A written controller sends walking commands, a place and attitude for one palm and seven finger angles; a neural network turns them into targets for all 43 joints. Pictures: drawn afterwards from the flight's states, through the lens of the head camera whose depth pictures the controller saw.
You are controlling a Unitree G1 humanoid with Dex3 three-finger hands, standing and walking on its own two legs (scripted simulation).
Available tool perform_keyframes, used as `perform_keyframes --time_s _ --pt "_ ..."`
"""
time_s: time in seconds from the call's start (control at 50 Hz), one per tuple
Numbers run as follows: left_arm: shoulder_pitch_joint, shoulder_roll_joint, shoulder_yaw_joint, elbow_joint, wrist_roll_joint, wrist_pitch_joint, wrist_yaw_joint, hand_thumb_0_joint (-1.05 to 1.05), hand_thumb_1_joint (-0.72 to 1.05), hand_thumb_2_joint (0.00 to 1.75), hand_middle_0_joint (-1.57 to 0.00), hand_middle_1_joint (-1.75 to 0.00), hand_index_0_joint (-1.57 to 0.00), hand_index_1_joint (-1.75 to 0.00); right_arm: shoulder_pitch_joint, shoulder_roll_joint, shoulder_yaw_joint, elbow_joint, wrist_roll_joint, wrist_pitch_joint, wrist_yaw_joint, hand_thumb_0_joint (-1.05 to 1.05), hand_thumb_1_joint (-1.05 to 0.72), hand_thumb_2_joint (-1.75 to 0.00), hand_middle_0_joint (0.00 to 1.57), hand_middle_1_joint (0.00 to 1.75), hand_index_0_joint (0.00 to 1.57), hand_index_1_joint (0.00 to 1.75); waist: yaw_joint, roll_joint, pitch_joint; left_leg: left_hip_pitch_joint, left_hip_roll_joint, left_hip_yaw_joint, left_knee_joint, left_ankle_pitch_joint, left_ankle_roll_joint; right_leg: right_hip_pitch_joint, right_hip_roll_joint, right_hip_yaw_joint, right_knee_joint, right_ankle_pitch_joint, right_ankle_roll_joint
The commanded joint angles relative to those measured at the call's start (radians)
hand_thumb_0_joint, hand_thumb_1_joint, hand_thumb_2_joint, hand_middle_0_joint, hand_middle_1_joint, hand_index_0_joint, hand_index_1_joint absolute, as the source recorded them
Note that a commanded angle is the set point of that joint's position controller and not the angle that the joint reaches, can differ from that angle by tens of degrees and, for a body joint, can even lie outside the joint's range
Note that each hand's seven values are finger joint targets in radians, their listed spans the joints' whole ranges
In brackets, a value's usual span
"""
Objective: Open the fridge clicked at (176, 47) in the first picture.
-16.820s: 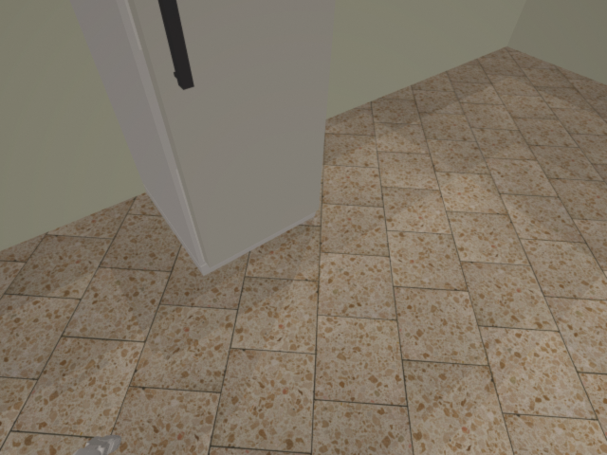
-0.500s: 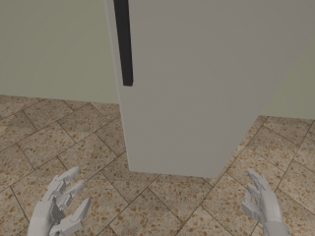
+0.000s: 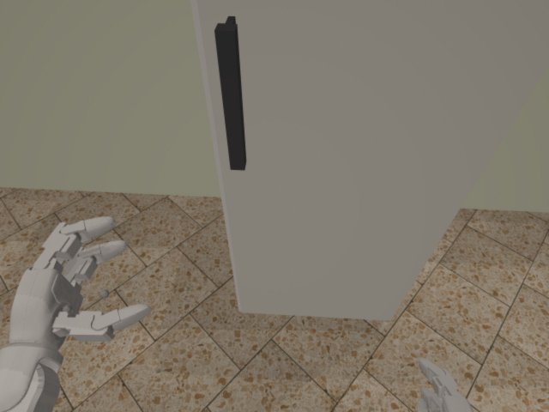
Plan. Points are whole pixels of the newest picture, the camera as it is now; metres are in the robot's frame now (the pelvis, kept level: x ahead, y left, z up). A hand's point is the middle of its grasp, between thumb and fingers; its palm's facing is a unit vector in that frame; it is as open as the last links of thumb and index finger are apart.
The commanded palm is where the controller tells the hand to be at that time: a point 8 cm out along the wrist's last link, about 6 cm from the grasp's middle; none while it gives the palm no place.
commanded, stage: raise the hand to about handle height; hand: left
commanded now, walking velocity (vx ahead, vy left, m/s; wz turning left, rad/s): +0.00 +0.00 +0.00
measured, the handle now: (235, 100) +0.54 +0.12 +0.20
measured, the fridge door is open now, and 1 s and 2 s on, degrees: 0 0 0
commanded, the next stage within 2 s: move the hooked fingers beside the handle in 1.12 s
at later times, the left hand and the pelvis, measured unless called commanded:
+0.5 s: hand (59, 224) +0.26 +0.27 +0.20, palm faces +0.12 -0.99 -0.08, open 13.9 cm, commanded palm +0.23 +0.31 +0.21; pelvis +0.00 -0.01 +0.02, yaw +1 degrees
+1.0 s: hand (65, 192) +0.28 +0.26 +0.23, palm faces +0.14 -0.99 -0.07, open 14.0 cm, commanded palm +0.24 +0.30 +0.22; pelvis +0.00 -0.02 +0.02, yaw +0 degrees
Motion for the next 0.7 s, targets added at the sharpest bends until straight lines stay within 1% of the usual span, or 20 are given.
perform_keyframes --time_s 0.0,0.06,0.12,0.16,0.18,0.24,0.26,0.3,0.34,0.42,0.48,0.5,0.52,0.54,0.56,0.58,0.6,0.62,0.66,0.68 --pt "-0.263 0.202 0.037 -0.136 -0.006 0.003 -0.076 0.00 -0.27 0.40 -0.28 -1.05 -0.28 -1.05 -0.141 -0.131 -0.045 -0.157 0.021 -0.091 -0.035 0.00 -0.90 -0.90 0.20 0.30 0.20 0.30 -0.019 0.009 -0.078 0.080 0.028 -0.080 -0.189 0.147 -0.021 0.048 0.003 0.038 -0.145 0.084 0.001" --pt "-0.331 0.306 0.145 -0.151 -0.019 0.049 -0.083 0.00 -0.34 0.37 -0.29 -1.10 -0.29 -1.10 -0.166 -0.131 -0.035 -0.156 0.020 -0.095 -0.050 0.00 -0.90 -0.90 0.20 0.30 0.20 0.30 0.016 0.038 -0.116 0.123 0.024 -0.089 -0.222 0.173 -0.021 0.112 0.001 0.037 -0.165 0.099 -0.004" --pt "-0.389 0.309 0.173 -0.197 -0.032 0.065 -0.072 0.00 -0.41 0.34 -0.29 -1.14 -0.29 -1.14 -0.182 -0.111 -0.022 -0.160 0.018 -0.099 -0.049 0.00 -0.90 -0.90 0.20 0.30 0.20 0.30 0.031 0.105 -0.138 0.192 0.024 -0.090 -0.245 0.289 -0.038 0.159 0.002 0.021 -0.166 0.208 -0.012" --pt "-0.403 0.317 0.195 -0.178 -0.045 0.082 -0.072 0.00 -0.45 0.32 -0.30 -1.17 -0.30 -1.17 -0.184 -0.109 -0.015 -0.155 0.013 -0.099 -0.042 0.00 -0.90 -0.90 0.20 0.30 0.20 0.30 0.042 0.097 -0.132 0.210 0.025 -0.092 -0.255 0.350 -0.049 0.183 0.011 0.017 -0.174 0.263 -0.015" --pt "-0.414 0.296 0.180 -0.142 -0.047 0.097 -0.078 0.00 -0.48 0.31 -0.30 -1.18 -0.30 -1.18 -0.188 -0.108 -0.013 -0.149 0.018 -0.097 -0.041 0.00 -0.90 -0.90 0.20 0.30 0.20 0.30 0.032 0.082 -0.098 0.209 0.027 -0.090 -0.261 0.352 -0.050 0.174 0.011 0.014 -0.181 0.273 -0.013" --pt "-0.468 0.287 0.164 -0.051 -0.045 0.166 -0.103 0.00 -0.50 0.30 -0.30 -1.20 -0.30 -1.20 -0.193 -0.118 -0.011 -0.139 0.026 -0.084 -0.040 0.00 -0.90 -0.90 0.20 0.30 0.20 0.30 0.024 0.068 -0.041 0.205 0.029 -0.091 -0.284 0.311 -0.049 0.155 0.010 0.014 -0.204 0.252 -0.010" --pt "-0.473 0.292 0.163 -0.012 -0.041 0.197 -0.118 0.00 -0.50 0.30 -0.30 -1.20 -0.30 -1.20 -0.197 -0.120 -0.010 -0.140 0.028 -0.077 -0.041 0.00 -0.90 -0.90 0.20 0.30 0.20 0.30 0.031 0.071 -0.021 0.203 0.024 -0.085 -0.290 0.295 -0.043 0.159 0.011 0.023 -0.220 0.245 -0.013" --pt "-0.531 0.315 0.162 0.008 -0.033 0.256 -0.134 0.00 -0.50 0.30 -0.30 -1.20 -0.30 -1.20 -0.205 -0.124 -0.007 -0.146 0.036 -0.059 -0.044 0.00 -0.90 -0.90 0.20 0.30 0.20 0.30 0.023 0.034 -0.021 0.200 0.024 -0.089 -0.305 0.267 -0.037 0.164 0.007 0.023 -0.233 0.223 -0.011" --pt "-0.593 0.347 0.176 -0.001 -0.026 0.293 -0.145 0.00 -0.50 0.30 -0.30 -1.20 -0.30 -1.20 -0.219 -0.123 -0.004 -0.159 0.039 -0.046 -0.048 0.00 -0.90 -0.90 0.20 0.30 0.20 0.30 0.022 0.006 -0.048 0.215 0.021 -0.091 -0.308 0.250 -0.027 0.170 0.005 0.028 -0.244 0.207 -0.007" --pt "-0.732 0.443 0.251 -0.082 -0.028 0.286 -0.151 0.00 -0.50 0.30 -0.30 -1.20 -0.30 -1.20 -0.249 -0.108 0.007 -0.173 0.033 -0.036 -0.051 0.00 -0.90 -0.90 0.20 0.30 0.20 0.30 0.030 0.058 -0.144 0.281 0.010 -0.086 -0.308 0.280 -0.022 0.222 0.003 0.044 -0.262 0.228 -0.010" --pt "-0.791 0.481 0.281 -0.078 -0.034 0.266 -0.153 0.00 -0.50 0.30 -0.30 -1.20 -0.30 -1.20 -0.257 -0.103 0.015 -0.165 0.031 -0.034 -0.051 0.00 -0.90 -0.90 0.20 0.30 0.20 0.30 0.030 0.068 -0.155 0.298 0.009 -0.085 -0.315 0.298 -0.022 0.244 0.006 0.046 -0.277 0.247 -0.013" --pt "-0.792 0.479 0.281 -0.041 -0.034 0.267 -0.158 0.00 -0.50 0.30 -0.30 -1.20 -0.30 -1.20 -0.256 -0.102 0.015 -0.159 0.033 -0.033 -0.053 0.00 -0.90 -0.90 0.20 0.30 0.20 0.30 0.029 0.093 -0.142 0.299 0.007 -0.080 -0.316 0.292 -0.020 0.239 0.003 0.050 -0.282 0.248 -0.013" --pt "-0.801 0.477 0.278 -0.011 -0.033 0.274 -0.163 0.00 -0.50 0.30 -0.30 -1.20 -0.30 -1.20 -0.252 -0.106 0.015 -0.153 0.036 -0.032 -0.054 0.00 -0.90 -0.90 0.20 0.30 0.20 0.30 0.024 0.072 -0.127 0.292 0.008 -0.080 -0.320 0.292 -0.020 0.238 0.003 0.045 -0.284 0.254 -0.012" --pt "-0.810 0.472 0.266 0.025 -0.030 0.287 -0.170 0.00 -0.50 0.30 -0.30 -1.20 -0.30 -1.20 -0.254 -0.108 0.016 -0.147 0.039 -0.030 -0.054 0.00 -0.90 -0.90 0.20 0.30 0.20 0.30 0.021 0.088 -0.106 0.286 0.008 -0.080 -0.326 0.272 -0.020 0.221 0.001 0.046 -0.291 0.235 -0.012" --pt "-0.807 0.483 0.272 0.074 -0.028 0.309 -0.178 0.00 -0.50 0.30 -0.30 -1.20 -0.30 -1.20 -0.254 -0.110 0.016 -0.144 0.038 -0.026 -0.053 0.00 -0.90 -0.90 0.20 0.30 0.20 0.30 0.028 0.076 -0.076 0.267 0.006 -0.079 -0.327 0.259 -0.018 0.220 0.000 0.052 -0.303 0.225 -0.014" --pt "-0.829 0.470 0.246 0.102 -0.024 0.330 -0.187 0.00 -0.50 0.30 -0.30 -1.20 -0.30 -1.20 -0.254 -0.116 0.017 -0.139 0.045 -0.023 -0.054 0.00 -0.90 -0.90 0.20 0.30 0.20 0.30 0.016 0.074 -0.056 0.263 0.008 -0.077 -0.330 0.257 -0.017 0.207 -0.004 0.049 -0.303 0.227 -0.012" --pt "-0.843 0.489 0.249 0.128 -0.018 0.352 -0.192 0.00 -0.50 0.30 -0.30 -1.20 -0.30 -1.20 -0.252 -0.123 0.015 -0.140 0.047 -0.021 -0.054 0.00 -0.90 -0.90 0.20 0.30 0.20 0.30 0.020 0.074 -0.054 0.254 0.008 -0.081 -0.334 0.247 -0.017 0.203 -0.006 0.047 -0.303 0.215 -0.012" --pt "-0.815 0.454 0.219 0.181 -0.016 0.376 -0.200 0.00 -0.50 0.30 -0.30 -1.20 -0.30 -1.20 -0.249 -0.124 0.015 -0.143 0.049 -0.018 -0.051 0.00 -0.90 -0.90 0.20 0.30 0.20 0.30 0.016 0.046 -0.037 0.243 0.008 -0.085 -0.336 0.241 -0.018 0.190 -0.006 0.040 -0.299 0.207 -0.012" --pt "-0.754 0.429 0.204 0.211 -0.023 0.404 -0.223 0.00 -0.50 0.30 -0.30 -1.20 -0.30 -1.20 -0.250 -0.130 0.008 -0.155 0.053 -0.013 -0.041 0.00 -0.90 -0.90 0.20 0.30 0.20 0.30 0.029 0.010 -0.056 0.238 0.008 -0.078 -0.321 0.264 -0.015 0.206 -0.011 0.051 -0.292 0.238 -0.010" --pt "-0.747 0.440 0.213 0.190 -0.027 0.408 -0.231 0.00 -0.50 0.30 -0.30 -1.20 -0.30 -1.20 -0.251 -0.133 0.004 -0.163 0.054 -0.010 -0.037 0.00 -0.90 -0.90 0.20 0.30 0.20 0.30 0.029 -0.004 -0.098 0.247 0.006 -0.073 -0.310 0.290 -0.013 0.223 -0.015 0.054 -0.278 0.275 -0.008"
